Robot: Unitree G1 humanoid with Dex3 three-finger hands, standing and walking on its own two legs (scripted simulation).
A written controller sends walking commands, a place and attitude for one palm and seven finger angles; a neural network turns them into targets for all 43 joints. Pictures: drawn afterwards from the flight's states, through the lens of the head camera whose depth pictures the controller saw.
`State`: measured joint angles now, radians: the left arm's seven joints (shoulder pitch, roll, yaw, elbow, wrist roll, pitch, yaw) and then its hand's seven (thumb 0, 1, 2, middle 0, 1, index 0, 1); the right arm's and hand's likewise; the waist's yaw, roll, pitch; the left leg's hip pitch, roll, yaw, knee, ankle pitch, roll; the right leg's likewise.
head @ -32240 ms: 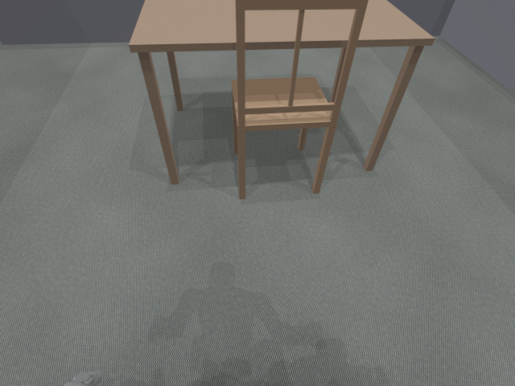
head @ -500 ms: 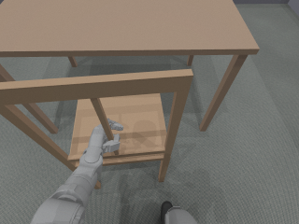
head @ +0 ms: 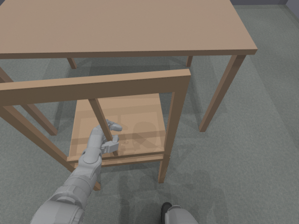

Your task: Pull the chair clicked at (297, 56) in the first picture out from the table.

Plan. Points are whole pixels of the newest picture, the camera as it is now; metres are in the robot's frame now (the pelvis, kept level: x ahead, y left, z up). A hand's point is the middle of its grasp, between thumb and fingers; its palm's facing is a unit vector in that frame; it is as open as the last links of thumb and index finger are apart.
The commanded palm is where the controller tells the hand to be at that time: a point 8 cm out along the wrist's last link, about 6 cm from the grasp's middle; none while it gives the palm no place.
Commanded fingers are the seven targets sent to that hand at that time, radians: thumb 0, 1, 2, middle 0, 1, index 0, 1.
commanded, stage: step backward, pulling the chair out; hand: left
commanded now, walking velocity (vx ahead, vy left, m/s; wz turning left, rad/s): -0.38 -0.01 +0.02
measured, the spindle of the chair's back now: (107, 132) +0.37 +0.13 -0.03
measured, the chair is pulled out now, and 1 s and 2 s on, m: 0.23 0.24 0.25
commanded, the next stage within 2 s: stop walking, hand still on the chair in 0.32 s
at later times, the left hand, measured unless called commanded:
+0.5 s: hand (115, 143) +0.35 +0.11 -0.06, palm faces -0.06 -0.98 -0.20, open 5.1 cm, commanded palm +0.34 +0.16 -0.04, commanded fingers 0.00 0.90 0.90 -0.50 -1.45 -0.50 -1.45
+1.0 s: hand (113, 145) +0.34 +0.11 -0.06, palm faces -0.07 -0.98 -0.18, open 5.1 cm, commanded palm +0.33 +0.16 -0.04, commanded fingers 0.00 0.90 0.90 -0.50 -1.45 -0.50 -1.45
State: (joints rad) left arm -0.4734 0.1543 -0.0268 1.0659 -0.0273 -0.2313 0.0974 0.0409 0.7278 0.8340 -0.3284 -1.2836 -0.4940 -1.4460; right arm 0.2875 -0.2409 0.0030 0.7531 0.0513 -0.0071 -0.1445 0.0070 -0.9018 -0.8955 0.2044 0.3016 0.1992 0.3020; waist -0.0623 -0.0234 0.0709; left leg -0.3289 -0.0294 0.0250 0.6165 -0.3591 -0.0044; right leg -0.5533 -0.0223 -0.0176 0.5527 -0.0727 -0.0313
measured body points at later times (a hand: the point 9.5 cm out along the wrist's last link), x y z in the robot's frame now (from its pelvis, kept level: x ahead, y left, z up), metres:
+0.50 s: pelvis +0.00 +0.00 +0.00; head +0.07 -0.01 +0.45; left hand +0.35 +0.16 -0.04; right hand +0.06 -0.27 -0.13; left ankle -0.03 +0.12 -0.72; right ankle +0.13 -0.10 -0.72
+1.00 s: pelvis +0.06 +0.00 +0.01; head +0.10 +0.00 +0.46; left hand +0.34 +0.17 -0.04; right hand +0.20 -0.24 -0.10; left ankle -0.03 +0.12 -0.72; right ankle +0.13 -0.10 -0.72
